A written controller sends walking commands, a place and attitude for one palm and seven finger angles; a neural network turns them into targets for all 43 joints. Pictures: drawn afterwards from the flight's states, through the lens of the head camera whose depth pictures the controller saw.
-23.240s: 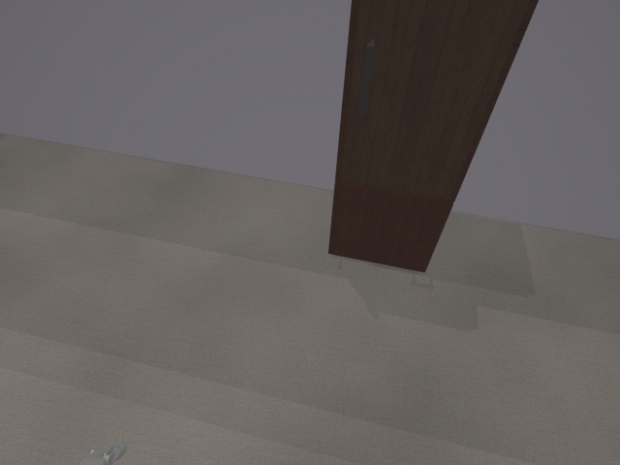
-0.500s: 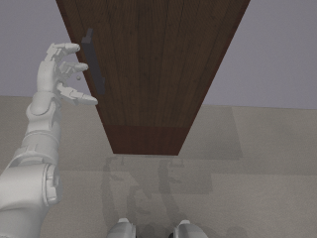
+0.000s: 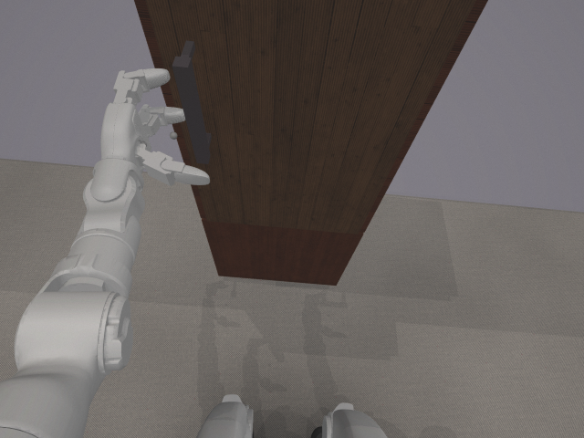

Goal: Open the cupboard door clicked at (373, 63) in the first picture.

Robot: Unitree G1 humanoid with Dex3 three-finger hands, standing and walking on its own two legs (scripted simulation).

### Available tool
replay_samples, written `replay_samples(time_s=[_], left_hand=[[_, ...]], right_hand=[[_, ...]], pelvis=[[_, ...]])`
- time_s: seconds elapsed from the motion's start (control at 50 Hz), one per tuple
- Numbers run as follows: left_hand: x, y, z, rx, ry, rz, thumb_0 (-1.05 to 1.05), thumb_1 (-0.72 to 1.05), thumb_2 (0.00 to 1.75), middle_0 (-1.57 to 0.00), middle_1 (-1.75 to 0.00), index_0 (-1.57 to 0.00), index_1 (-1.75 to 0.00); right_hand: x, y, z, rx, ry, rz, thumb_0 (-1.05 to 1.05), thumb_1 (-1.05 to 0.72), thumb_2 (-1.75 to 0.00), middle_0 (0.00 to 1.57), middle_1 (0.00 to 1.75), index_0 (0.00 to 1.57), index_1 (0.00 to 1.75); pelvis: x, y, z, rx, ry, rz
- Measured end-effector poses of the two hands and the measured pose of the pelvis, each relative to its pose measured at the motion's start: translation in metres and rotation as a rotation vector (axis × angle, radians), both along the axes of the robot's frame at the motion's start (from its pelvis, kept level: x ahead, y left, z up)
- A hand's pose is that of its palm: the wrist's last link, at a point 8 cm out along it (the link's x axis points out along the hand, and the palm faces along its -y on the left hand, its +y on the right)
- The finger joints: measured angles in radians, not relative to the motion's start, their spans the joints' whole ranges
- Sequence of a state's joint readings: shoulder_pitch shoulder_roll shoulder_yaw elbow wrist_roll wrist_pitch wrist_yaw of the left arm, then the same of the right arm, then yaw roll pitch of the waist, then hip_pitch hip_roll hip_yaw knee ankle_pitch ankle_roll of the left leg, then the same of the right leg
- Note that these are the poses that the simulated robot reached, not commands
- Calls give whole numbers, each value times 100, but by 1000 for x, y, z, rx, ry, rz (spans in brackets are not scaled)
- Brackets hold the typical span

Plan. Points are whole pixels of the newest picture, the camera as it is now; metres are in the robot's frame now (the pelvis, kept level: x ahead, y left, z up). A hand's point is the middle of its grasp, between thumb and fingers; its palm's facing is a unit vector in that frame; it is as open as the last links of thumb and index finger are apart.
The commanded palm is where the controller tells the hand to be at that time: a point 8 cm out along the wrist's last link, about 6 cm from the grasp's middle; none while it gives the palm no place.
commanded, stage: slide the fingers in behind the handle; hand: left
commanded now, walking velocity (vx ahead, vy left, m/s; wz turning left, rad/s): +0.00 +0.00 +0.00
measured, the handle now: (197, 108) +0.55 +0.14 +0.09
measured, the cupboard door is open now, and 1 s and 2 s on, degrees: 0 0 0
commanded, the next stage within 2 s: move the hooked fingers beside the handle in 0.28 s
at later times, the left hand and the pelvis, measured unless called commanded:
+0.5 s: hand (173, 135) +0.49 +0.17 +0.09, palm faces +0.02 -1.00 -0.02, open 15.2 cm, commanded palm +0.48 +0.16 +0.09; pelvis +0.00 +0.00 +0.00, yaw +0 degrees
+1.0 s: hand (165, 130) +0.50 +0.18 +0.09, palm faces -0.01 -1.00 -0.01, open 14.6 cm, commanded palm +0.48 +0.19 +0.09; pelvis +0.00 +0.00 +0.00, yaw -1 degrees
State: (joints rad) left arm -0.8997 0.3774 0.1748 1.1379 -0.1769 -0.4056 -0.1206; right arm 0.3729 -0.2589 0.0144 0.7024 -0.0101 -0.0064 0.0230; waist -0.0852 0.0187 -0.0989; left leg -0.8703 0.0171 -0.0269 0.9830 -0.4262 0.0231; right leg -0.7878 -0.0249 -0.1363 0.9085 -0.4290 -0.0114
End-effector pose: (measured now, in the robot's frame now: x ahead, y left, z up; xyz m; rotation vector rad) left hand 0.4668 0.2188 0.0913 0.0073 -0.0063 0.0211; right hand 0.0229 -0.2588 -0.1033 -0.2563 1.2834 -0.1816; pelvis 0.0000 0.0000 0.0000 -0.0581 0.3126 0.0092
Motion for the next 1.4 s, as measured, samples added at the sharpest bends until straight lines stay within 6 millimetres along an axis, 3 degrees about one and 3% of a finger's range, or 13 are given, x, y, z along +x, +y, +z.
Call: replay_samples(time_s=[0.28,0.98,1.4], left_hand=[[-3,-3,0,4,3,5,-2,-50,30,-30,-120,0,-113],[9,13,0,4,1,-32,-2,-50,30,-30,-120,-14,-124],[12,17,1,10,9,-53,-2,-50,30,-31,-120,-18,-123]], right_hand=[[4,1,-2,13,-15,2,1,-90,-90,20,30,20,30],[-7,0,1,-11,18,-29,1,-90,-90,20,30,20,30],[0,2,3,-6,3,-57,1,-90,-90,20,30,20,30]], pelvis=[[1,-1,1,4,-7,-1],[2,1,0,1,15,-14],[9,3,2,3,14,-34]])
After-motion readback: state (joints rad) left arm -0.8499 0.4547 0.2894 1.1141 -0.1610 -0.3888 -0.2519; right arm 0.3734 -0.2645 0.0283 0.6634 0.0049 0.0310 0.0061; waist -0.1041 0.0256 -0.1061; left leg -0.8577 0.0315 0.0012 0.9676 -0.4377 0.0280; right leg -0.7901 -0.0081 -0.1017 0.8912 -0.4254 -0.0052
